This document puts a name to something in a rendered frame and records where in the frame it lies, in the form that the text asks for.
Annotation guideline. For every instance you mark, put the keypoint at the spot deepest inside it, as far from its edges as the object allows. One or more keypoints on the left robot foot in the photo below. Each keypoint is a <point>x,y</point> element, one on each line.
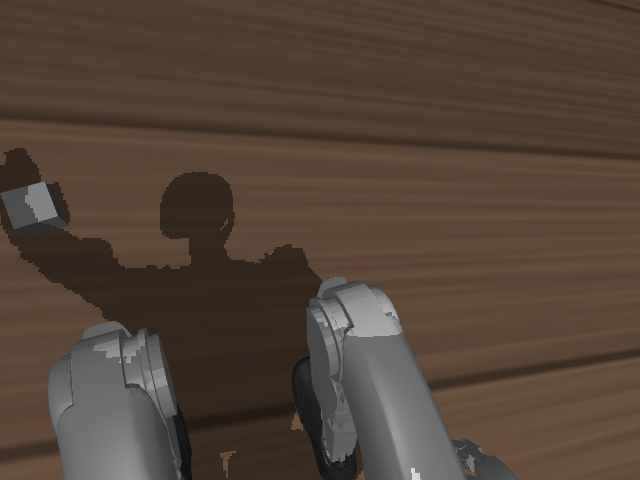
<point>184,445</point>

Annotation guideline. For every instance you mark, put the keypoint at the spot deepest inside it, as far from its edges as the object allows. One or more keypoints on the right robot foot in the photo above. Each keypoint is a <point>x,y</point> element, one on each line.
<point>309,412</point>

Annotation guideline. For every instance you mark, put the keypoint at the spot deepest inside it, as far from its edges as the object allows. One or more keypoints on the right robot hand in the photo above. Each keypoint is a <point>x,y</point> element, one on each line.
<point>486,467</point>

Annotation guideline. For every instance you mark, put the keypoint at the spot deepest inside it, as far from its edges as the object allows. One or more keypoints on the cube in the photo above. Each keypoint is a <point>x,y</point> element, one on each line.
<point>34,210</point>

